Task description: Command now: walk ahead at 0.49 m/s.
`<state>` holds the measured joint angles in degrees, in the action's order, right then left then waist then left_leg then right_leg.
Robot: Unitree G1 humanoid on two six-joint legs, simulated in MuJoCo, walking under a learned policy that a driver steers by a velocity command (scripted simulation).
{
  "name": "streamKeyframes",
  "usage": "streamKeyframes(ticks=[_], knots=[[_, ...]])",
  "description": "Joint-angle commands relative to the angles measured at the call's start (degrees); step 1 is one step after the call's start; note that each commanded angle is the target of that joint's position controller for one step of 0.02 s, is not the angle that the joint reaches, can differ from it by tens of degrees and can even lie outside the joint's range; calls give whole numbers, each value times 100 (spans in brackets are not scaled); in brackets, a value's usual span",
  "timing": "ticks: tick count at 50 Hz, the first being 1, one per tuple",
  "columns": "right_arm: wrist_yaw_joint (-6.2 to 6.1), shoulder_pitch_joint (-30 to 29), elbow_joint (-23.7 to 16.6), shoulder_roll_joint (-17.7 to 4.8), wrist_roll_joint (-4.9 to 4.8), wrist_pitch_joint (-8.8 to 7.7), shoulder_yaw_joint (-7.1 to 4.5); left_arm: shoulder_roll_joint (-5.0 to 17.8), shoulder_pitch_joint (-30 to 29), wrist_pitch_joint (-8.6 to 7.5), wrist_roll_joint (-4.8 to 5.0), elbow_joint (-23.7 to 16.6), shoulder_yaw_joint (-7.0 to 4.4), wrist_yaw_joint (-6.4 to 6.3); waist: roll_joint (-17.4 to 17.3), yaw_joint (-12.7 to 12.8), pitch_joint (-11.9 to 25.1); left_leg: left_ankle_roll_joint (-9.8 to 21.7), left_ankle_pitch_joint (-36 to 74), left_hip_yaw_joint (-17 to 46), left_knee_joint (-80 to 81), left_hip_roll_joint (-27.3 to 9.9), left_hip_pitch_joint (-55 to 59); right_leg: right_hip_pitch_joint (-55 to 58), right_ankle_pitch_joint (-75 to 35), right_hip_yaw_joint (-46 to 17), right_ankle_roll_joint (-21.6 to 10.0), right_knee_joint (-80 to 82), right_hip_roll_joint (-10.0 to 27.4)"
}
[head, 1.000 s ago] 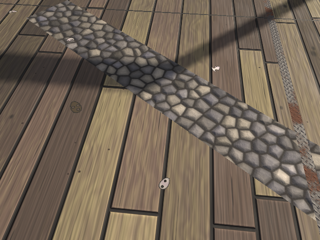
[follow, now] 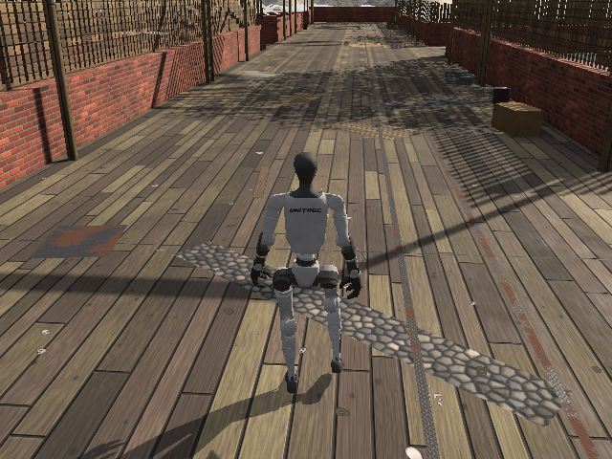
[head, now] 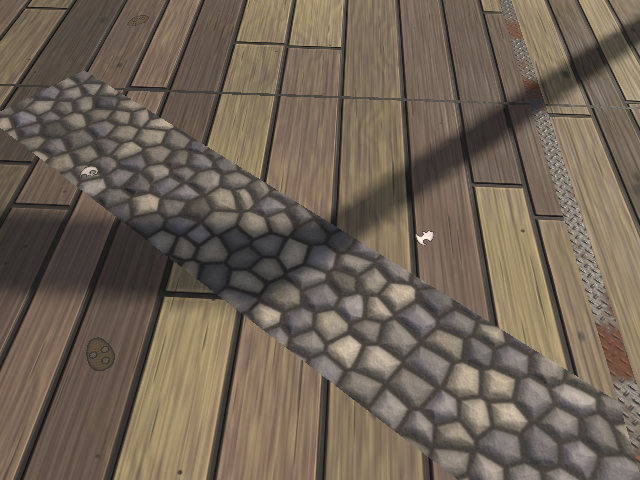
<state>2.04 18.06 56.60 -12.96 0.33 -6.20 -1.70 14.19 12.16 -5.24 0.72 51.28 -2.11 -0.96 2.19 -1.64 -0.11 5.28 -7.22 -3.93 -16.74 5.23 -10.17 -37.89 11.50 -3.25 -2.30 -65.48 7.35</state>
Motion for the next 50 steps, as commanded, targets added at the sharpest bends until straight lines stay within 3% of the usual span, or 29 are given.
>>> streamKeyframes(ticks=[1, 5, 10, 12, 13, 14, 15, 16, 17, 18, 19, 20, 22, 24, 28, 32, 37, 40, 41, 42, 43, 44, 45, 46, 47, 48, 49, 50], knots=[[-111, -230, -308, -751, -4, -105, -118, 268, 211, 20, -73, -238, -81, -40, -442, 272, -312, 985, 351, 1188, 1199, -1596, -617, -123, -911, -9, 154, 782, 244], [-202, 228, -215, -912, -96, -27, -146, 171, -719, -51, -21, -481, -42, 34, -435, -61, -307, 734, 452, 923, 1104, -1517, -95, 36, -1755, 205, 199, 2456, -9], [-217, 646, -25, -977, -155, 91, -184, 250, -1418, -100, 54, -759, -19, 209, -514, -272, -466, 649, 293, 1017, 703, -1867, 816, 44, -1262, 243, 98, 3340, -177], [-229, 601, -13, -1040, -160, 151, -218, 375, -1299, -150, 55, -795, -57, 267, -582, -130, -392, 559, 544, 1100, 396, -2005, 1072, 357, -796, 290, -63, 3578, -269], [-232, 493, -34, -1080, -157, 183, -229, 476, -1004, -174, 51, -738, -109, 276, -643, 71, -240, 486, 1162, 1054, 56, -1976, 1089, 834, -625, 409, -157, 3693, -401], [-231, 384, -67, -1021, -132, 216, -201, 668, -309, -189, 40, -534, -226, 262, -605, 439, 153, 356, 2116, 831, -776, -1719, 993, 1759, -566, 567, -294, 3819, -600], [-228, 337, -171, -799, -54, 218, -109, 1066, 844, -202, 11, -230, -386, 218, -330, 878, 952, 160, 2075, 508, -2286, -1362, 245, 3401, -707, 112, -588, 3673, -198], [-176, 906, -277, -158, -28, 102, 90, 1735, 1660, -158, -83, -71, -555, 203, 1053, 820, 1818, -308, 68, 40, -4675, -423, -2180, 5788, -95, -2319, -1464, 3955, 1261], [-149, 928, -202, -282, -106, -59, 84, 1342, 1776, -150, -72, -41, -438, 227, 1318, 841, 2209, -269, -2414, 910, -5666, -216, -3075, 6110, 373, -3926, -1699, 4792, 1619], [-126, 416, -341, -865, -264, -146, -71, 970, 1276, -166, -43, -123, -313, 229, 889, 745, 1403, -132, -2103, 1086, -6059, -586, -3569, 5451, 421, -3187, -1376, 4839, 1438], [-143, 24, -458, -925, -281, -162, -88, 759, 694, -153, -33, -269, -236, 229, 487, 572, 901, -82, -1539, 908, -5898, -919, -3489, 4612, -11, -2329, -1184, 4929, 1224], [-180, -184, -483, -854, -199, -129, -110, 571, 288, -144, -52, -331, -173, 259, 130, 409, 517, -108, -1110, 809, -5528, -1123, -3257, 3840, -426, -1740, -1085, 5154, 961], [-212, -21, -441, -635, -132, 41, -138, 374, 91, -164, -104, -284, -116, 306, 278, 110, 260, -166, -654, 793, -5012, -1337, -2628, 3033, -803, -1059, -961, 5526, 599], [-227, 48, -425, -487, -117, 146, -138, 489, 303, -195, -101, -134, -150, 293, 210, 19, 135, -248, -411, 712, -4781, -1344, -2613, 2842, -1372, -694, -1046, 5691, 506], [-235, -778, -720, -478, -57, 164, -173, 642, 699, -144, -93, 63, -187, 164, 83, 159, -100, -403, 529, 682, -3626, -1360, -3266, 3124, -1879, -348, -1034, 5822, 488], [-170, -1589, -937, -362, -90, 118, -131, 724, 999, -98, -40, 195, -191, 85, 121, 399, -284, -407, 1356, 485, -2304, -1169, -3033, 3242, -1512, -43, -887, 5947, 361], [-28, -2306, -1213, -384, -150, 56, -96, 770, 1404, 7, 11, 462, -232, 44, 129, 577, -562, -272, 1075, 459, -1551, -1048, -3192, 4078, -1465, -62, -860, 5692, 677], [58, -2198, -1264, -519, -156, -5, -136, 864, 1291, 82, 29, 494, -287, 8, 211, 383, -430, -70, 478, 353, -1306, -902, -2719, 4400, -2208, -59, -742, 5253, 825], [57, -1884, -1193, -639, -152, -20, -196, 923, 1172, 105, 24, 469, -304, 4, 304, 190, -215, 15, 319, 207, -1270, -729, -2137, 4384, -3073, 0, -679, 4902, 779], [35, -1200, -988, -814, -140, -23, -306, 905, 1040, 138, 13, 441, -294, 6, 312, -185, 187, 140, 322, 23, -1189, -509, -1163, 4233, -3961, 180, -567, 4117, 569], [-11, -138, -670, -1128, -126, -16, -455, 764, 986, 151, -33, 370, -230, 9, 157, -611, 857, 350, 477, 245, -1327, -681, 423, 3506, -3773, 398, -383, 2825, 243], [-63, 769, -514, -1703, 6, 8, -594, 260, 1510, 80, -98, 254, -72, 58, -973, -566, 1828, 1103, 124, 2446, -1275, -2183, 2781, 1382, -1545, 643, -21, 520, -483], [-45, 873, -458, -1532, -57, 38, -523, -3, 1699, -77, -25, 346, 26, 107, -1829, -474, 2423, 1610, -594, 4639, -217, -2875, 3519, 103, 2025, -5, 104, -834, -1141], [-40, 477, -506, -1161, -111, 24, -403, 583, 1223, -196, 131, 247, -125, 134, -1366, -489, 1696, 1289, -965, 4151, -59, -2664, 2938, -491, 1916, -423, -34, -1356, -750], [-56, -32, -635, -924, -106, 23, -336, 739, 705, -248, 206, 77, -157, 127, -1005, -358, 1021, 1047, -732, 3260, 29, -2470, 2055, -603, 1416, -231, -124, -1256, -432], [-35, -479, -698, -755, -64, 10, -275, 702, 449, -232, 148, 31, -178, 82, -526, -148, 544, 910, -244, 2597, 238, -2234, 1102, -352, 905, -90, -116, -859, -157], [-16, -704, -716, -575, -12, -20, -222, 661, 449, -159, 63, 38, -232, 36, -540, 59, 341, 788, 63, 2154, 420, -2005, 496, 5, 604, -110, -118, -474, 36], [5, -750, -676, -509, 23, -29, -200, 515, 602, -69, 40, 70, -229, 26, -658, 202, 272, 761, 162, 1904, 599, -1879, 128, 332, 434, -119, -108, -289, 114]])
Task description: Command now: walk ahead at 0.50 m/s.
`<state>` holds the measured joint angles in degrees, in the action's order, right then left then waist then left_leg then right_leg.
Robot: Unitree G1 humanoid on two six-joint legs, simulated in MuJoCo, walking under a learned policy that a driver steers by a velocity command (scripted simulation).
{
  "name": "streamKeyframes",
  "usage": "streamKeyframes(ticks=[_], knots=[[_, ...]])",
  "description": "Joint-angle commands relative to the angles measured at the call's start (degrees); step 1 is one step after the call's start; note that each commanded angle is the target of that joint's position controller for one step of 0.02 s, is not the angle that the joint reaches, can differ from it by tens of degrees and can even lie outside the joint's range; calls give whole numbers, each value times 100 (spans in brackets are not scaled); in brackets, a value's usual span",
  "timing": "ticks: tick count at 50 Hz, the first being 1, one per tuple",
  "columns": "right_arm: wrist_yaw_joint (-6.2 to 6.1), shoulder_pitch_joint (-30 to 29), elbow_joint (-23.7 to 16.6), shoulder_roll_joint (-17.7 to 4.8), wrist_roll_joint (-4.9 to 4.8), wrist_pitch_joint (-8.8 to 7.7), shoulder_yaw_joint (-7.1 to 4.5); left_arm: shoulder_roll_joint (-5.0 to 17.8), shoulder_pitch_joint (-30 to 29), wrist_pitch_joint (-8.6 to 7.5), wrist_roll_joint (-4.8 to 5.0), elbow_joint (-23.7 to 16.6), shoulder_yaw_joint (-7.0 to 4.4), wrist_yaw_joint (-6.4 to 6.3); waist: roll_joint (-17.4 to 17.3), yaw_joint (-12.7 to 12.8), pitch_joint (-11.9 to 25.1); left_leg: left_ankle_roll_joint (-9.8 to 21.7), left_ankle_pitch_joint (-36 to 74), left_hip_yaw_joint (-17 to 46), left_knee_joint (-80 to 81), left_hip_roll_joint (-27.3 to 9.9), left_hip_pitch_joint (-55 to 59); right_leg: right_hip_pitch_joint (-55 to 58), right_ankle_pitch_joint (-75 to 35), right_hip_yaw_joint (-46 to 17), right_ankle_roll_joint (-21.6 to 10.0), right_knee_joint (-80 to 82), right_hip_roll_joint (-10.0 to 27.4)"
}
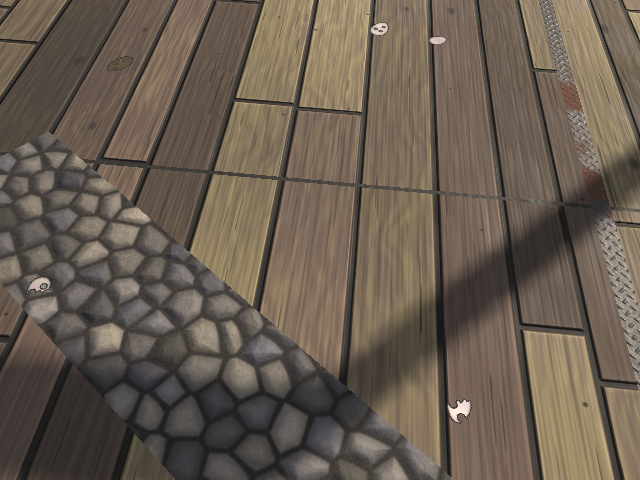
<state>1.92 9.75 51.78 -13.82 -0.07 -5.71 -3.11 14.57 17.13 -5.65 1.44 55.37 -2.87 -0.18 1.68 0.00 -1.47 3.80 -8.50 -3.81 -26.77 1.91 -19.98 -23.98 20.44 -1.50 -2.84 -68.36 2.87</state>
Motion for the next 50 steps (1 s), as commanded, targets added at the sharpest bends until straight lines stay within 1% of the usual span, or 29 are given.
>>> streamKeyframes(ticks=[1, 2, 4, 6, 10, 14, 16, 19, 20, 21, 22, 23, 24, 25, 26, 27, 29, 30, 32, 35, 39, 41, 42, 43, 44, 45, 46, 48, 50], knots=[[21, 151, -134, -439, 55, -90, -67, 337, 217, 43, -41, -305, -144, -60, -626, 97, 361, 951, 420, 1717, 1742, -1483, 915, -922, -536, -256, -30, 147, 586], [4, 255, -67, -516, 44, -104, -84, 276, 221, 92, -48, -312, -144, -70, -597, 134, 276, 1000, 600, 1549, 1848, -1457, 796, -948, -640, -216, 10, 298, 608], [-69, 448, 25, -704, 45, -113, -126, 331, -152, 132, -87, -456, -173, -91, -484, 107, 97, 1045, 898, 1350, 1989, -1460, 840, -1342, -1105, -195, 121, 794, 649], [-143, 661, 105, -750, 30, -77, -131, 334, -597, 126, -123, -600, -187, -85, -425, 0, 7, 988, 1093, 1200, 2030, -1433, 1062, -1698, -1690, -173, 208, 1434, 645], [-212, 993, 225, -791, -26, -24, -118, 190, -1363, 75, -95, -805, -131, -5, -478, -231, -123, 774, 1055, 804, 2065, -1243, 1266, -1554, -2651, 24, 222, 2771, 442], [-225, 1408, 433, -844, -69, 46, -137, 178, -2032, 38, -40, -1023, -72, 108, -470, -464, -326, 766, 959, 779, 1897, -1430, 1896, -1632, -2563, 127, 189, 3484, 284], [-244, 1515, 519, -874, -80, 107, -164, 208, -2251, 0, -22, -1148, -57, 184, -498, -482, -395, 741, 1117, 827, 1682, -1610, 2281, -1710, -2248, 116, 96, 3707, 245], [-272, 1355, 529, -986, -99, 177, -220, 416, -1934, -55, -14, -1144, -120, 252, -660, -182, -168, 592, 2251, 816, 1135, -1732, 2541, -983, -1648, 259, -139, 3945, 29], [-274, 1198, 495, -1015, -107, 201, -227, 566, -1421, -65, -31, -1004, -204, 242, -709, 130, 149, 496, 3214, 674, 566, -1601, 2464, -175, -1626, 441, -256, 4049, -177], [-270, 1119, 451, -886, -87, 221, -177, 841, -444, -63, -49, -689, -352, 206, -606, 558, 734, 338, 3604, 445, -537, -1279, 2062, 1192, -1763, 479, -435, 4054, -267], [-276, 1170, 298, -695, 25, 214, -82, 1316, 581, -59, -166, -497, -470, 149, 93, 838, 1601, 80, 2021, 167, -2430, -854, 805, 3000, -2426, -794, -833, 3893, 867], [-221, 1955, 371, 98, 14, 99, 133, 1566, 711, -36, -209, -400, -489, 186, 1607, 388, 2300, -295, -2221, 370, -4327, 265, -1330, 4690, -2485, -3350, -1755, 4521, 2121], [-206, 1671, 466, -540, -91, -17, -6, 1004, 629, -37, -167, -466, -332, 192, 910, 578, 2240, -237, -2629, 1212, -4989, 46, -1700, 4465, -2946, -3399, -1565, 4701, 1977], [-209, 1199, 315, -780, -201, -67, -79, 799, 88, -46, -162, -561, -252, 173, 672, 459, 1497, -206, -2282, 1095, -5081, -185, -1905, 3689, -3921, -2378, -1354, 4658, 1822], [-253, 947, 277, -751, -171, -52, -80, 666, -398, -50, -167, -646, -190, 185, 138, 246, 1100, -256, -1883, 883, -4816, -491, -1687, 2864, -4695, -1639, -1223, 4729, 1578], [-298, 807, 266, -702, -99, 7, -125, 530, -661, -55, -175, -653, -155, 199, -26, 97, 792, -300, -1653, 797, -4464, -644, -1463, 2200, -4908, -1207, -1140, 4898, 1387], [-324, 1033, 328, -438, -73, 185, -122, 331, -780, -68, -273, -548, -84, 207, 187, -189, 719, -320, -1356, 775, -3958, -782, -756, 1462, -5160, -724, -1069, 5175, 1131], [-337, 1122, 362, -293, -60, 247, -103, 324, -791, -78, -297, -484, -65, 190, 209, -281, 701, -364, -1223, 736, -3667, -776, -566, 1238, -5374, -512, -1109, 5242, 1063], [-373, 941, 282, -243, -17, 318, -94, 464, -871, -65, -311, -401, -76, 112, 312, -364, 678, -452, -867, 673, -2839, -754, -459, 1067, -5609, -195, -1127, 5297, 958], [-378, 470, 194, -257, 14, 387, -61, 645, -877, 41, -267, -308, -102, 16, 352, -236, 795, -504, -149, 546, -1737, -687, -80, 1029, -5224, 76, -1002, 5321, 828], [-378, 59, 156, -411, -3, 494, -104, 616, -735, 171, -236, -106, -73, -19, 339, -90, 609, -462, -4, 563, -1021, -640, 160, 1048, -3570, -139, -961, 5377, 911], [-375, 70, 204, -412, 45, 483, -122, 527, -833, 227, -158, -58, -37, -36, 267, -212, 484, -345, 242, 470, -287, -566, 557, 951, -2601, -195, -794, 5160, 800], [-379, 93, 239, -475, 104, 473, -138, 421, -678, 242, -119, 11, -6, -39, 125, -223, 434, -262, 740, 524, 213, -596, 837, 916, -1999, -191, -565, 4995, 590], [-398, 140, 252, -683, 135, 461, -177, 303, -473, 244, -180, 49, 30, -46, -171, -110, 479, -166, 1675, 828, 306, -900, 1187, 803, -1349, -104, -310, 4729, 328], [-429, -14, 221, -993, 86, 474, -226, 270, 30, 234, -252, 140, 7, -41, -786, 330, 480, 68, 2153, 1055, 119, -1163, 1429, 505, -571, 153, -99, 4569, -122], [-412, -143, 293, -723, 27, 497, -179, 98, 182, 274, -250, 202, 48, -76, -1120, 395, 537, 232, 1293, 1091, 197, -1156, 1163, 710, -362, 312, 35, 4655, -239], [-372, -280, 299, -481, -17, 504, -148, 206, -138, 340, -240, 166, 40, -110, -952, 243, 305, 129, 570, 1052, 315, -964, 746, 931, -494, 368, 110, 4667, -239], [-345, -343, 327, -437, 45, 466, -119, 353, -399, 450, -188, 158, -1, -167, -661, 139, 210, -67, 649, 868, 289, -757, 659, 973, -693, 337, 92, 4587, -181], [-350, -258, 434, -477, 26, 413, -130, 346, -356, 491, -211, 204, -1, -170, -629, 127, 325, -64, 1031, 807, 178, -709, 839, 1072, -938, 289, 93, 4575, -117]])
Over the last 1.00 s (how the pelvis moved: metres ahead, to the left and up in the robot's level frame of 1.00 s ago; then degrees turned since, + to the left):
0.55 -0.01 -0.01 1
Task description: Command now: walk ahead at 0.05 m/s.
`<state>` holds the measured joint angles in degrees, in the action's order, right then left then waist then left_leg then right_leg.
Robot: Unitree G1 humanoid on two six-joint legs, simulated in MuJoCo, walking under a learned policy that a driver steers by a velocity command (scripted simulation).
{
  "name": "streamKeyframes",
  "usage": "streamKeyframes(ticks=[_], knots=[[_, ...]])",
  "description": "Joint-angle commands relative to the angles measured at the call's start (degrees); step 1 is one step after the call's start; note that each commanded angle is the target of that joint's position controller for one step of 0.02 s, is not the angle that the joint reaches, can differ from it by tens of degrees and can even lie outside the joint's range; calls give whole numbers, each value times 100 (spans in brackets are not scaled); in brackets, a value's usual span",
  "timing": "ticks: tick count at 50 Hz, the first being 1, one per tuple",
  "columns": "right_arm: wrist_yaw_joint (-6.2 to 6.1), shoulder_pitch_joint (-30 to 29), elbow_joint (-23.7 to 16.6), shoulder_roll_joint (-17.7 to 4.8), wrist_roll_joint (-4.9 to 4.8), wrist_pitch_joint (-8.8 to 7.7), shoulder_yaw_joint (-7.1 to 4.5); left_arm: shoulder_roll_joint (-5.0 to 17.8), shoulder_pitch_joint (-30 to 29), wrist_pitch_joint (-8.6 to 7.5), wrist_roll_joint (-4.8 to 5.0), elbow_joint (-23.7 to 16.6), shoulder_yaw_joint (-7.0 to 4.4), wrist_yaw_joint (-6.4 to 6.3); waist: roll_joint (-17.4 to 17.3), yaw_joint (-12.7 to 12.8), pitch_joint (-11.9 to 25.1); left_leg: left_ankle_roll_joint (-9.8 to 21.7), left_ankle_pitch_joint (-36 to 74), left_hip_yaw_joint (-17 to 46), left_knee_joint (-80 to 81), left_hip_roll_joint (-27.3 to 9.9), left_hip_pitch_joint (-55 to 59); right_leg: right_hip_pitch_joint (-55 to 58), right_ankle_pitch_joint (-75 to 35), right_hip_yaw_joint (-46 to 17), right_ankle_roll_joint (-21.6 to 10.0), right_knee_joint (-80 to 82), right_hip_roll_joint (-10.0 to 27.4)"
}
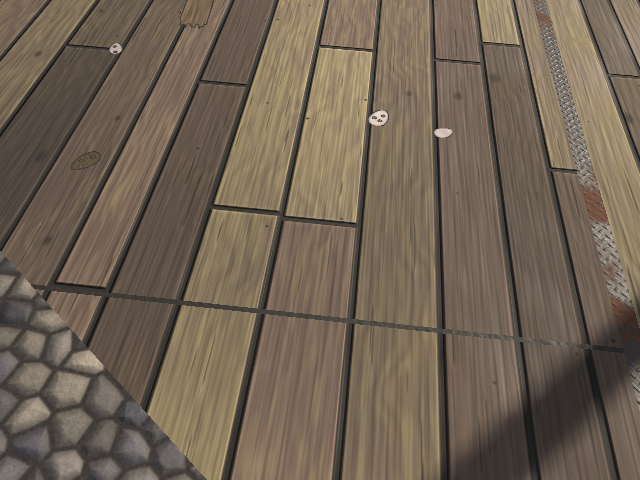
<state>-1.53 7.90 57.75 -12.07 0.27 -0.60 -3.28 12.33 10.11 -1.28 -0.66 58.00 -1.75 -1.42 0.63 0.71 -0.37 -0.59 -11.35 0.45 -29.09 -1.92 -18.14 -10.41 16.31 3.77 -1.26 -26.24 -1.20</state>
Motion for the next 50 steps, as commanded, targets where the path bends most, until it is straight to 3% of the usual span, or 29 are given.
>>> streamKeyframes(ticks=[1, 6, 15, 16, 18, 20, 22, 24, 26, 28, 29, 30, 31, 32, 33, 34, 35, 36, 38, 41, 44, 47, 50], knots=[[-10, -39, -114, -640, -20, -106, -108, 566, 327, 49, 10, -39, -115, -43, -468, 33, 261, 391, 1525, 357, 344, -310, 735, -244, -671, -248, -62, 340, 310], [-29, -58, 28, -638, -41, -78, -99, 530, 328, 64, 43, 105, -127, -48, -231, -14, 339, 469, 1901, 304, 202, -267, 921, -140, -994, -232, -10, 241, 343], [-34, -161, 181, -573, -42, 15, -84, 470, 493, 112, 37, 355, -104, -92, -87, -21, 116, 453, 1482, 216, 263, -151, 859, -173, -773, -213, 49, 272, 371], [-32, -66, 258, -515, -44, 29, -73, 420, 639, 115, 42, 441, -95, -93, -99, -6, 210, 455, 816, 151, 293, -79, 892, -135, -202, -156, 33, 313, 326], [-41, 11, 301, -623, -117, 59, -125, 531, 642, 123, 107, 447, -136, -110, -9, -48, -112, 532, -1473, 53, 242, 96, 565, -477, 1365, -180, -151, 274, 289], [-42, -33, 241, -629, -141, -20, -132, 543, 671, 38, 159, 360, -139, -131, -22, -26, -622, 631, -2680, 207, 313, 45, 1, -809, 2319, -443, -366, 338, 443], [0, -71, 186, -533, -183, -194, -119, 549, 908, -128, 202, 373, -141, -113, 13, 32, -843, 685, -2593, 287, 158, -16, -301, -795, 2436, -800, -554, 379, 658], [81, -266, 68, -408, -189, -371, -97, 700, 1285, -263, 226, 442, -191, -72, 347, 166, -835, 623, -1999, 48, -408, 109, -821, -286, 2434, -1496, -848, 686, 1076], [169, -454, -96, -229, -204, -506, -48, 987, 1470, -346, 246, 493, -274, -27, 989, 148, -900, 558, -1144, -392, -1220, 242, -1417, 289, 2031, -2666, -1258, 1194, 1929], [226, -321, -90, -301, -197, -582, -57, 862, 1335, -401, 242, 416, -253, 18, 814, -4, -845, 655, -1049, -361, -1043, 150, -1259, 386, 686, -2532, -1196, 888, 2006], [240, 50, 29, -312, -213, -590, -74, 864, 1135, -397, 245, 334, -254, 46, 747, -210, -709, 701, -963, -402, -679, 187, -627, 132, 256, -2166, -1040, 652, 1831], [242, 780, 284, -444, -228, -580, -151, 860, 695, -388, 237, 170, -243, 68, 593, -601, -488, 804, -732, -318, -197, 260, 649, -573, -439, -1586, -781, 203, 1451], [234, 1615, 525, -948, -227, -591, -326, 712, 223, -428, 240, -94, -194, 74, -306, -951, -282, 1144, -560, 907, 538, -337, 1806, -1528, -1441, -589, -330, -1403, 646], [267, 2439, 700, -1524, -206, -574, -473, 413, 246, -529, 198, -263, -133, 54, -1806, -1121, 171, 1817, -161, 3196, 1372, -1530, 3165, -2931, -229, -17, 86, -3613, -77], [294, 2201, 635, -948, -106, -611, -242, 499, 128, -595, 213, -324, -160, 79, -1269, -856, 143, 1856, 444, 3764, 1495, -1936, 3205, -3637, 1357, -726, -31, -4573, 24], [292, 1800, 518, -649, -74, -632, -127, 508, 183, -611, 324, -304, -181, 134, -795, -589, -99, 1677, 739, 3099, 1350, -1880, 2948, -3882, 1105, -903, -201, -5002, 309], [306, 1504, 393, -555, -63, -637, -66, 458, 236, -598, 355, -264, -182, 158, -473, -416, -156, 1513, 955, 2431, 1406, -1682, 2700, -3882, 612, -838, -302, -4934, 531], [314, 1311, 326, -493, -80, -618, -7, 482, 185, -573, 323, -261, -224, 159, -274, -300, -319, 1369, 1248, 1864, 1513, -1489, 2439, -3859, 220, -744, -330, -4582, 706], [272, 1346, 329, -391, -38, -548, 70, 469, 150, -480, 260, -287, -287, 169, -457, -190, -345, 1120, 1592, 1144, 1723, -1132, 2004, -3380, -227, -546, -268, -3946, 845], [136, 1549, 338, -646, 3, -500, 62, 286, -366, -382, 199, -507, -255, 175, -419, -214, -510, 1159, 1861, 744, 2036, -1016, 1679, -3339, -801, -321, -26, -2995, 793], [20, 1364, 237, -831, 69, -462, 46, 98, -1098, -367, 191, -766, -142, 207, -509, -297, -696, 921, 2789, -63, 2062, -715, 1019, -2492, -1652, 12, 12, -1393, 457], [-17, 1580, 349, -886, 7, -451, 16, 232, -1329, -296, 208, -900, -133, 301, -644, -290, -525, 851, 3312, -356, 1834, -882, 1220, -1877, -2010, 16, -145, -910, 289], [-108, 1138, 181, -1019, -52, -373, -56, 708, -788, -279, 139, -900, -292, 394, -778, 178, -30, 613, 4735, -501, 733, -1022, 1790, -1279, -1587, 17, -457, -797, 11]])
Over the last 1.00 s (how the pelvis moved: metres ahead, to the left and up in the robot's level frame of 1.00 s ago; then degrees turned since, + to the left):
0.40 -0.04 0.00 0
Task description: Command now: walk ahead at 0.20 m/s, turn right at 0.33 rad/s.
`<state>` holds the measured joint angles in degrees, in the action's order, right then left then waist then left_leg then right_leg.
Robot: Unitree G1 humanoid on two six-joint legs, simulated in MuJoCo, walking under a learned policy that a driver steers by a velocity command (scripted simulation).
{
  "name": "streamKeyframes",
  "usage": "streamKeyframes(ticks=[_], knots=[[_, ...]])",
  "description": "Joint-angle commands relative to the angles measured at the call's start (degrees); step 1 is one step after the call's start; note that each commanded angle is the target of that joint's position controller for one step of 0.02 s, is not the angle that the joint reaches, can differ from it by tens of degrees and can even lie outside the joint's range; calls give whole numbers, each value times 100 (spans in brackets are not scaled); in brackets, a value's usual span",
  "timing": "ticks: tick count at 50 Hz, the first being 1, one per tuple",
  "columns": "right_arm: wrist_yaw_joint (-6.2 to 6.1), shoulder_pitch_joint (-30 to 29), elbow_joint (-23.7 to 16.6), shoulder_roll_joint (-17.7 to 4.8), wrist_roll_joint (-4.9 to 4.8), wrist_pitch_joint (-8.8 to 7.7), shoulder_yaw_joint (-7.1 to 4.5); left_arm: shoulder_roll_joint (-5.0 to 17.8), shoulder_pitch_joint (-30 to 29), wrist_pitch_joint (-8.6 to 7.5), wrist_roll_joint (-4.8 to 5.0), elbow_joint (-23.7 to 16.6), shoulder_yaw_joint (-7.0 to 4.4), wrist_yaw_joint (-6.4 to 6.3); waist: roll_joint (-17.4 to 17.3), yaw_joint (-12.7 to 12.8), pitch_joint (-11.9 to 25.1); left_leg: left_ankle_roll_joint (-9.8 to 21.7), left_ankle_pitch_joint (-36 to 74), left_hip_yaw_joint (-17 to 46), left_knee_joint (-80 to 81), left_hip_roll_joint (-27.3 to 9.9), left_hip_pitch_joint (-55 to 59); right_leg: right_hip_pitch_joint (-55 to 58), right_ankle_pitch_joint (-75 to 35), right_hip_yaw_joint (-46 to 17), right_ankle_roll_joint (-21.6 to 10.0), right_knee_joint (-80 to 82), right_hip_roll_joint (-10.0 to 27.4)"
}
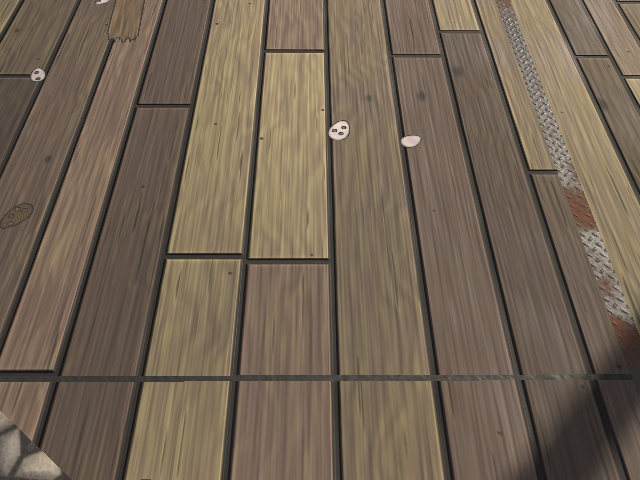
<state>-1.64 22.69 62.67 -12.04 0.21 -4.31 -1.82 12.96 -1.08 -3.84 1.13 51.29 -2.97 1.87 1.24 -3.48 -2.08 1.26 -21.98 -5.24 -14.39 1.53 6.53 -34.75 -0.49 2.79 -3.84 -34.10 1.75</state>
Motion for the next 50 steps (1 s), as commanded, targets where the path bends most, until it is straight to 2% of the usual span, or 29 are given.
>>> streamKeyframes(ticks=[1, 2, 3, 4, 5, 6, 7, 9, 11, 13, 15, 19, 24, 26, 27, 28, 29, 30, 31, 32, 33, 34, 37, 39, 41, 44, 47, 49, 50], knots=[[-130, -505, -404, -1046, -56, 56, -217, 832, 944, -36, -62, -66, -278, 95, -778, 904, 480, 320, 5987, 10, -1553, -1272, -644, 1790, 68, 192, -303, 188, -460], [-130, -544, -499, -1078, -38, 83, -219, 1036, 1408, -25, -76, 38, -386, 83, -587, 1135, 752, 108, 5447, -99, -2652, -1009, -956, 2559, -418, 70, -423, 571, -470], [-102, -397, -707, -877, 139, 48, -149, 1482, 1791, 23, -150, -6, -466, -15, 543, 1060, 1364, -200, 2724, -261, -4742, -495, -2211, 3925, -2500, -1446, -830, 394, 685], [17, 577, -708, -142, 165, -50, 62, 1648, 1472, 8, -272, -232, -367, 2, 1440, 348, 2431, -401, -1950, 509, -6651, 445, -3868, 5371, -3837, -3908, -2126, 562, 2138], [104, 284, -713, -637, 19, -112, -55, 1382, 1434, 60, -200, -325, -340, 6, 711, 652, 2634, -280, -1599, 1206, -7080, 171, -3950, 4808, -2145, -3913, -2016, 1136, 1893], [87, -346, -929, -830, -145, -90, -123, 1149, 912, 65, -105, -484, -282, -15, 383, 600, 1656, -213, -1068, 1026, -6899, -28, -4378, 3907, -885, -3205, -1686, 1419, 1546], [-5, -626, -976, -917, -118, -11, -174, 973, 526, 95, -51, -568, -222, -39, -224, 446, 1014, -213, -599, 942, -6469, -290, -4344, 2935, 7, -2705, -1337, 1708, 1256], [-157, -687, -1114, -1093, -6, 198, -299, 944, 361, 121, -148, -641, -207, -64, -58, 213, 618, -200, -219, 996, -5729, -504, -3686, 1591, 721, -2363, -1142, 2002, 921], [-231, -616, -1204, -912, 53, 275, -312, 1012, 426, 123, -234, -670, -234, -110, 292, 139, 637, -235, 11, 937, -5248, -420, -3447, 1187, 577, -2095, -1132, 2035, 659], [-279, -778, -1332, -882, 79, 296, -330, 1106, 586, 148, -216, -712, -275, -200, 382, 188, 748, -337, 161, 967, -4739, -357, -3635, 1284, 493, -2117, -1155, 1966, 622], [-306, -1021, -1467, -902, 77, 333, -345, 1169, 703, 218, -157, -787, -304, -285, 417, 279, 873, -448, 366, 1062, -4363, -329, -3875, 1516, 1092, -2349, -1097, 1946, 631], [-288, -1472, -1706, -905, 52, 337, -338, 1224, 777, 339, -69, -927, -340, -399, 531, 418, 849, -571, 628, 1181, -3560, -208, -3973, 1730, 2082, -2711, -867, 1897, 507], [-183, -1616, -1830, -919, -50, 182, -301, 1210, 953, 474, -90, -1049, -371, -446, 687, 514, 836, -531, 389, 1184, -2575, 2, -3405, 1987, 1672, -3077, -821, 1693, 477], [-117, -1396, -1803, -965, -97, 126, -310, 1191, 923, 523, -65, -1142, -365, -445, 773, 389, 838, -422, 432, 1127, -1856, 71, -2914, 2069, 1230, -3241, -740, 1528, 420], [-77, -1121, -1734, -996, -109, 102, -331, 1173, 838, 557, -25, -1202, -354, -455, 758, 194, 837, -338, 839, 1048, -1148, 50, -2417, 1973, 1077, -3215, -608, 1360, 285], [-54, -883, -1677, -1191, -78, 93, -394, 1054, 925, 584, 12, -1235, -314, -468, 602, 118, 886, -205, 1257, 1151, -602, -311, -1719, 1616, 1294, -3015, -365, 1048, 32], [-72, -856, -1724, -1565, 56, 133, -466, 680, 1243, 599, 10, -1235, -232, -457, -506, 346, 1078, 239, 1655, 2148, -418, -1587, -951, 864, 2574, -2193, -48, -225, -554], [-57, -1061, -1804, -1816, 302, 198, -518, 864, 1084, 512, 42, -1504, -312, -429, -2005, 465, 734, 1142, 2780, 3511, -175, -2405, -1198, -286, 3646, -1208, 221, -1353, -1271], [-72, -1385, -2024, -1477, 312, 182, -449, 1384, 1202, 438, -77, -1388, -449, -384, -1495, 500, 731, 1349, 3255, 3355, -303, -2554, -1290, -363, 3439, -1351, 410, -2495, -826], [-97, -1619, -2143, -1205, 220, 183, -387, 1477, 1379, 463, -41, -1233, -512, -364, -1035, 571, 754, 1123, 3460, 2667, -502, -2208, -1290, -318, 3067, -1268, 507, -2937, -766], [-102, -1728, -2206, -1095, 127, 198, -357, 1325, 1505, 544, -28, -1097, -501, -390, -779, 604, 717, 877, 3384, 2152, -625, -1850, -1244, -331, 2798, -1161, 629, -3250, -711], [-115, -1717, -2213, -1052, 45, 216, -334, 1200, 1533, 610, -43, -1089, -471, -399, -753, 550, 634, 828, 3412, 1905, -657, -1743, -1217, -459, 2573, -1112, 735, -3627, -663], [-152, -1494, -2215, -1083, 77, 310, -320, 907, 1183, 671, 47, -1351, -363, -352, -972, 355, 437, 939, 3326, 1282, -494, -1515, -1223, -532, 2165, -703, 935, -3459, -487], [-192, -1252, -2194, -1182, 86, 369, -361, 837, 872, 658, 46, -1561, -313, -330, -1085, 150, 454, 1058, 3306, 1223, -454, -1632, -877, -591, 2074, -600, 1034, -2899, -314], [-198, -1204, -2217, -1328, 68, 401, -419, 781, 784, 648, 19, -1708, -269, -276, -1113, 95, 561, 1117, 3319, 1105, -466, -1774, -786, -302, 2111, -490, 1046, -2363, -129], [-131, -1343, -2297, -1513, 25, 414, -497, 765, 759, 654, 4, -1854, -239, -185, -1196, 97, 603, 1105, 3262, 791, -455, -1862, -1140, 485, 2137, -182, 904, -1573, -16], [-42, -1352, -2306, -1579, -74, 389, -541, 877, 793, 708, 10, -1951, -299, -106, -1257, 120, 566, 1022, 3064, 697, -606, -1989, -1216, 967, 2094, 36, 668, -817, -68], [-17, -1457, -2301, -1593, -184, 380, -559, 866, 1029, 729, 20, -1925, -344, -51, -1206, 318, 575, 787, 2888, 554, -988, -1987, -1319, 1514, 1558, 174, 394, 178, -166], [-7, -1366, -2245, -1471, -215, 374, -534, 914, 1301, 725, 15, -1825, -395, -61, -1045, 431, 644, 525, 2598, 335, -1404, -1842, -1585, 2123, 1014, 197, 212, 830, -310]])
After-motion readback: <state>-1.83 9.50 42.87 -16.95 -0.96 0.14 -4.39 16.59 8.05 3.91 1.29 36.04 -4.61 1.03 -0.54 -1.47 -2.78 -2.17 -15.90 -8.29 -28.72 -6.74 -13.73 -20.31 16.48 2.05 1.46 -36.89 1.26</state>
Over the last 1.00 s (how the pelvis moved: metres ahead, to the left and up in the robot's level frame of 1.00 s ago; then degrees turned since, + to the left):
0.22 0.02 -0.01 -3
